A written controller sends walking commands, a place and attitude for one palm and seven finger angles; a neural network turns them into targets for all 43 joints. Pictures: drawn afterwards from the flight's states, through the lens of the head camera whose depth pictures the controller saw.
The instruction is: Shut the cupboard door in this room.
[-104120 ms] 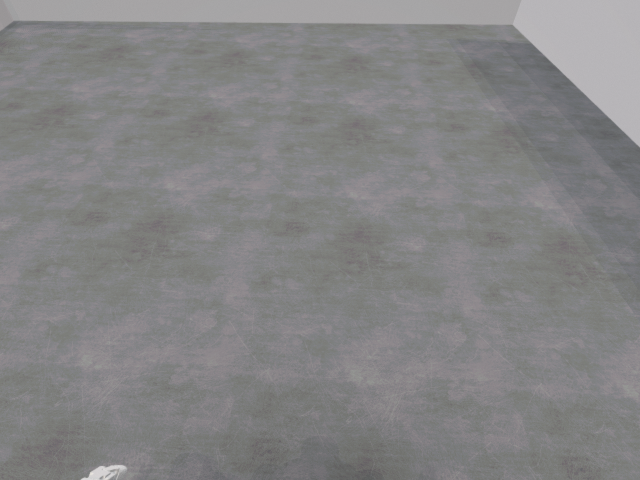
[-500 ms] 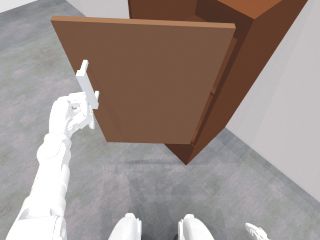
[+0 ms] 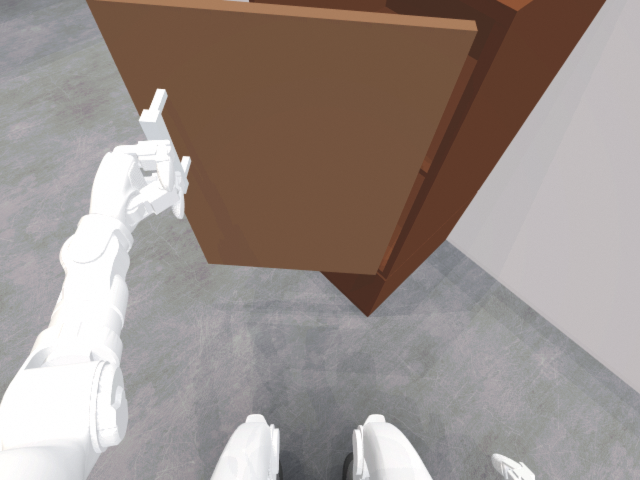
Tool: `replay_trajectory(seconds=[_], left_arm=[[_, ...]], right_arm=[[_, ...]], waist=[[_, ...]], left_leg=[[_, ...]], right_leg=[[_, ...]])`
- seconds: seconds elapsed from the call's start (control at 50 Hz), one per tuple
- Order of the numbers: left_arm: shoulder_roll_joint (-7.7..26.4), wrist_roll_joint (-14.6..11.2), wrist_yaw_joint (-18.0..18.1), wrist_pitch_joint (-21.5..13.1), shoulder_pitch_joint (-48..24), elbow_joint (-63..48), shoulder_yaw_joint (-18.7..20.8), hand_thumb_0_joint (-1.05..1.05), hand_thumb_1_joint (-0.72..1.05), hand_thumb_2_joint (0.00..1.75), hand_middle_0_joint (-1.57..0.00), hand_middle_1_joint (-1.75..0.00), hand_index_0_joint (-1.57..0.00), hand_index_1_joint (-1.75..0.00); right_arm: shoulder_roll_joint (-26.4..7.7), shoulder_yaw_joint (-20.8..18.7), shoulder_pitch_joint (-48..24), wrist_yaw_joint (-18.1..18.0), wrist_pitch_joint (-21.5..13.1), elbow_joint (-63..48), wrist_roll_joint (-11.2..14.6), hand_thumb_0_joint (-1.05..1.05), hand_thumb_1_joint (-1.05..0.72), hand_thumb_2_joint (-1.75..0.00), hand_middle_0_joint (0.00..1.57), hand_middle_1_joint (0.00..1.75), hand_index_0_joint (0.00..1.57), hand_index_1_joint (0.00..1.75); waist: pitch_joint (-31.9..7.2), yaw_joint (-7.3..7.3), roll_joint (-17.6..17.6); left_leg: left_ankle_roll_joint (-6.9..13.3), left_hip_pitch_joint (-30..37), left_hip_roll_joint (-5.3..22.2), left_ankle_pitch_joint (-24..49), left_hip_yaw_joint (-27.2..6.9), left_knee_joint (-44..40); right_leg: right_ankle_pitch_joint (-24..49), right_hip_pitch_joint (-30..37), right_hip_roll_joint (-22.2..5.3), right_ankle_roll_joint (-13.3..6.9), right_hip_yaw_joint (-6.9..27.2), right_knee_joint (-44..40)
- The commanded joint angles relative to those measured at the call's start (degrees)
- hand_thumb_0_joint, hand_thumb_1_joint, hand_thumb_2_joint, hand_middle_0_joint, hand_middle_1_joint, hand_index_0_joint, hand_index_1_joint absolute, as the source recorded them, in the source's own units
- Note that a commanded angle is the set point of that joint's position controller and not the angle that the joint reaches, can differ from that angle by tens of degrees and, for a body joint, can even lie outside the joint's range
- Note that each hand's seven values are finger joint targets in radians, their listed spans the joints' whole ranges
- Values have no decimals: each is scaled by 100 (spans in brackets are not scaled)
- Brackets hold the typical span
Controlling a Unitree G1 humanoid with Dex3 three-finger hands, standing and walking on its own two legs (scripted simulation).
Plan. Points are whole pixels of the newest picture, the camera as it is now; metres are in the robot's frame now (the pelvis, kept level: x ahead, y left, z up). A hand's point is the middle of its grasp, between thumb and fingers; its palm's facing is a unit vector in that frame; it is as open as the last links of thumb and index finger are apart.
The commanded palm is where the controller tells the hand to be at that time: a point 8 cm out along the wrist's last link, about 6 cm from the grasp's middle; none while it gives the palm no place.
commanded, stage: push the door shut along its arc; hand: left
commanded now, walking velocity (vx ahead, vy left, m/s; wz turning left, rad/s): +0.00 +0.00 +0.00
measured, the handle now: (170, 145) +0.53 +0.20 +0.06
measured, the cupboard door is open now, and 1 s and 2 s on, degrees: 43 26 17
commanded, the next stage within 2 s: pull the fist back off the door in 1.42 s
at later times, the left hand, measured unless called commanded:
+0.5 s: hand (197, 154) +0.51 +0.16 +0.06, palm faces -0.26 -0.97 -0.01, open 3.2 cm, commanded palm +0.51 +0.19 +0.06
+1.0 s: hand (237, 123) +0.56 +0.11 +0.07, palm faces -0.38 -0.92 -0.02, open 3.1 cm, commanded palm +0.58 +0.14 +0.06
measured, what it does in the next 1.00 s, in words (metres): stands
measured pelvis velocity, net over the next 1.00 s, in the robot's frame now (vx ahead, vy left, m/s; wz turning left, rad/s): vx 0.00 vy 0.01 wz -0.04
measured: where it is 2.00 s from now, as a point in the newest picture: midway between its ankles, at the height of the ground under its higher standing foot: outside the picture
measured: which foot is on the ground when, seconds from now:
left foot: down 0.00-1.00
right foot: down 0.00-1.00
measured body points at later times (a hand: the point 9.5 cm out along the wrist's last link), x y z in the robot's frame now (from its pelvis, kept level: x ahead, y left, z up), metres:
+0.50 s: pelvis -0.01 +0.01 -0.02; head +0.14 +0.03 +0.41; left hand +0.52 +0.21 +0.07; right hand +0.01 -0.27 -0.12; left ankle +0.03 +0.10 -0.64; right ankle +0.03 -0.12 -0.64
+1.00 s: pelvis +0.00 +0.01 -0.03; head +0.17 +0.03 +0.39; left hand +0.58 +0.16 +0.07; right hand -0.01 -0.26 -0.12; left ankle +0.03 +0.10 -0.64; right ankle +0.03 -0.12 -0.64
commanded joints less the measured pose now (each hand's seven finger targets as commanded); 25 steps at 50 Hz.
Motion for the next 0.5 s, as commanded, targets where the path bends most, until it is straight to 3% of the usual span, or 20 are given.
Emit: replay_trajectory(seconds=[0.0,0.04,0.06,0.14,0.16,0.2,0.24,0.28,0.3,0.38,0.42,0.48], left_arm=[[1066,-92,-157,-306,-2935,-955,41,0,90,90,-130,-150,-130,-150],[1193,-79,-195,-253,-3203,-822,89,0,90,90,-130,-150,-130,-150],[1376,-72,-212,-256,-3269,-775,207,0,90,90,-130,-150,-130,-150],[1285,7,-311,-170,-3628,-664,3,0,90,90,-130,-150,-130,-150],[1241,-21,-333,-166,-3753,-647,-28,0,90,90,-130,-150,-130,-150],[1383,20,-358,-94,-3852,-477,29,0,90,90,-130,-150,-130,-150],[1340,78,-393,-34,-4147,-423,-96,0,90,90,-130,-150,-130,-150],[1525,96,-413,-44,-4307,-498,22,0,90,90,-130,-150,-130,-150],[1426,96,-432,1,-4251,-394,-47,0,90,90,-130,-150,-130,-150],[1546,110,-483,76,-4438,-383,30,0,90,90,-130,-150,-130,-150],[1835,153,-463,167,-4465,-156,248,0,90,90,-130,-150,-130,-150],[2087,269,-425,132,-4697,-259,350,0,90,90,-130,-150,-130,-150]], right_arm=[[-983,-355,595,-100,-168,-377,46,0,-90,-90,20,30,20,30],[-1026,-357,663,-107,-173,-317,46,0,-90,-90,20,30,20,30],[-1053,-345,711,-124,-180,-315,37,0,-90,-90,20,30,20,30],[-1066,-341,797,-103,-195,-250,25,0,-90,-90,20,30,20,30],[-1076,-342,864,-111,-216,-244,18,0,-90,-90,20,30,20,30],[-1110,-338,901,-107,-209,-190,25,0,-90,-90,20,30,20,30],[-1112,-322,938,-99,-220,-157,17,0,-90,-90,20,30,20,30],[-1152,-331,1018,-98,-236,-136,0,0,-90,-90,20,30,20,30],[-1137,-326,1025,-78,-239,-140,-2,0,-90,-90,20,30,20,30],[-1162,-320,1114,-69,-235,-121,-19,0,-90,-90,20,30,20,30],[-1172,-295,1158,-69,-211,-123,-21,0,-90,-90,20,30,20,30],[-1166,-272,1208,-56,-209,-139,-44,0,-90,-90,20,30,20,30]], waist=[[-2377,-417,334],[-2320,-503,300],[-2398,-476,347],[-2626,-565,635],[-2657,-646,601],[-2608,-695,480],[-2567,-775,669],[-2804,-740,860],[-2767,-757,865],[-2931,-801,854],[-2713,-804,739],[-2897,-811,888]], left_leg=[[28,1629,-18,1288,-308,-753],[40,1570,4,1130,-343,-729],[55,1553,-15,1191,-346,-689],[27,1766,14,1235,-430,-648],[52,1808,14,1322,-457,-605],[55,1687,42,1224,-469,-582],[45,1712,53,1134,-503,-567],[17,1956,69,1334,-569,-562],[17,1964,65,1305,-569,-559],[20,2051,89,1527,-605,-501],[34,1773,99,1441,-565,-478],[37,1765,98,1580,-551,-409]], right_leg=[[1199,775,117,-108,296,-764],[1004,625,130,-105,291,-782],[1035,643,148,-131,296,-750],[932,358,149,-143,252,-698],[974,261,169,-146,225,-668],[896,224,175,-126,241,-694],[777,6,177,-133,213,-666],[853,-88,181,-161,177,-604],[815,-129,187,-160,169,-632],[932,-184,203,-159,134,-584],[890,-106,216,-156,142,-595],[979,-76,231,-159,161,-538]])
